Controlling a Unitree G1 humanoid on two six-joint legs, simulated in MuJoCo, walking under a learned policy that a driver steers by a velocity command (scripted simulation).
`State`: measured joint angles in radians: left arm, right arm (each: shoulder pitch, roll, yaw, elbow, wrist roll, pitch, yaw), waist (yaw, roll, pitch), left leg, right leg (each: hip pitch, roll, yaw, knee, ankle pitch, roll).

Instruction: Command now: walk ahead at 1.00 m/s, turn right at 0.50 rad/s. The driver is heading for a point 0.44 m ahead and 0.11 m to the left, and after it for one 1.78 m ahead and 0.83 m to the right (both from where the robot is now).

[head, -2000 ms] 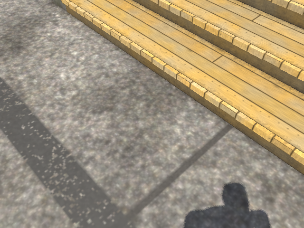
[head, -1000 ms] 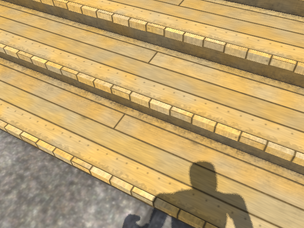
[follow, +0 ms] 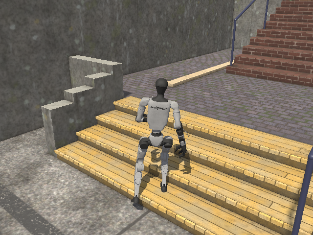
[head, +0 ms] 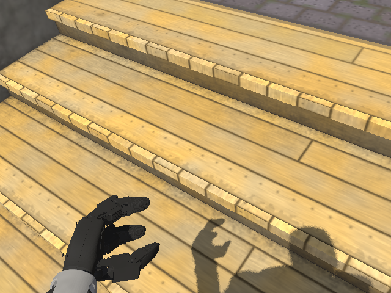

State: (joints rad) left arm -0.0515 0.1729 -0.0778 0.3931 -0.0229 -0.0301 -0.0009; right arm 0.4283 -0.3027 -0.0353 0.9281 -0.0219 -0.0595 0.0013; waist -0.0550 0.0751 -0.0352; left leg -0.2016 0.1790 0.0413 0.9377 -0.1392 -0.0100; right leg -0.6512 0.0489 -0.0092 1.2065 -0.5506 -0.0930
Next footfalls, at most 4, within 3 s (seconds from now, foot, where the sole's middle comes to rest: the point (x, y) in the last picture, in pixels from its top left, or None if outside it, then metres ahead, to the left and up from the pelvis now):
0.48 left None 0.40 0.02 -0.54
0.90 right None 0.41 -0.23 -0.54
1.80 left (213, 277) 0.49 0.01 -0.54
2.24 right None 0.31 -0.15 -0.54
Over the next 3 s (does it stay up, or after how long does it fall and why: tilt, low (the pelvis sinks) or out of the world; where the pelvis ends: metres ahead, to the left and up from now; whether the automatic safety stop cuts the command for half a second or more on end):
stays up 0.34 -0.02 0.24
